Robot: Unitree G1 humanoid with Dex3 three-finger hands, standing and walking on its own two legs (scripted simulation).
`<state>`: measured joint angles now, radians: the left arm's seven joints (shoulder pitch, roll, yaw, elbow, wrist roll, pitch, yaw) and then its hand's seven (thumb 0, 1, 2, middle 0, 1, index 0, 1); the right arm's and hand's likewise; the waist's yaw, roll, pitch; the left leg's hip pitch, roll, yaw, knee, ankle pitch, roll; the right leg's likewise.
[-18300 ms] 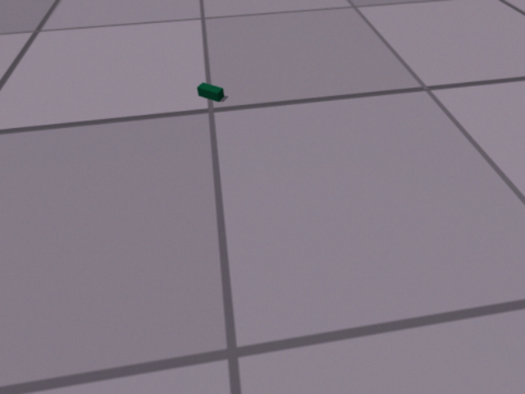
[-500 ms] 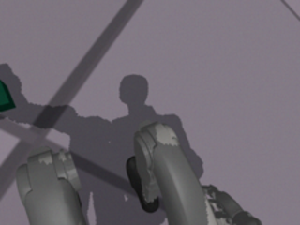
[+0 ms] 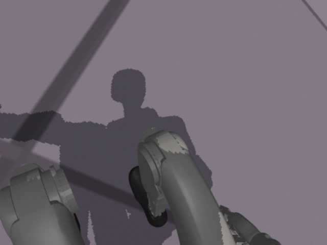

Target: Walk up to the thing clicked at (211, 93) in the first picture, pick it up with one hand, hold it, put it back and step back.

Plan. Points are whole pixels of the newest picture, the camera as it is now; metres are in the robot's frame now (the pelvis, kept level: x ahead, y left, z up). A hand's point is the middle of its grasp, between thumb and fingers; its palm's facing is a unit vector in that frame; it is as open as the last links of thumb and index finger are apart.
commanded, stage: rest palm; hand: left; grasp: from above
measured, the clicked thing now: out of the picture +0.45 +0.36 -0.28
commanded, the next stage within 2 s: close in 0.56 s
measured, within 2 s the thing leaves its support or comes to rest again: neither
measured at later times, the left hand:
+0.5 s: hand out of the picture +0.43 +0.35 -0.24, palm faces -0.40 -0.17 -0.90, open 14.1 cm
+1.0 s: hand out of the picture +0.44 +0.36 -0.24, palm faces -0.41 -0.16 -0.90, open 13.5 cm
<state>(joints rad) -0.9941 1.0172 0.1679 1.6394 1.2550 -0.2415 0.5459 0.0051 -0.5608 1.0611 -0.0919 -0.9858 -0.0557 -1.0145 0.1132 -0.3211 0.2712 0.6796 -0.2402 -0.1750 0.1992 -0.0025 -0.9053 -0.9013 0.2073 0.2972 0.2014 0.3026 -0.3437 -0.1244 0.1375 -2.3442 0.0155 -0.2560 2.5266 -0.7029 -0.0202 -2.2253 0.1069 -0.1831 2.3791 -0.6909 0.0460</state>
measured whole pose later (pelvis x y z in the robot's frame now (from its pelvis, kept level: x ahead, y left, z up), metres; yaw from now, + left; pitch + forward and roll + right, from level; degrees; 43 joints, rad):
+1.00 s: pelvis +0.00 +0.00 +0.00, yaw -1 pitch +27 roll -14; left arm -1.03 1.08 0.14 1.69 1.24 -0.23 0.58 0.00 -0.44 1.01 -0.16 -0.98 -0.13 -1.00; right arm 0.09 -0.35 0.31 0.65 -0.25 -0.23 0.23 0.00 -0.90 -0.90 0.21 0.30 0.20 0.30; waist -0.36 -0.15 0.18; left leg -2.34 0.02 -0.28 2.54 -0.70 -0.02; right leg -2.21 0.12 -0.20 2.37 -0.68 0.05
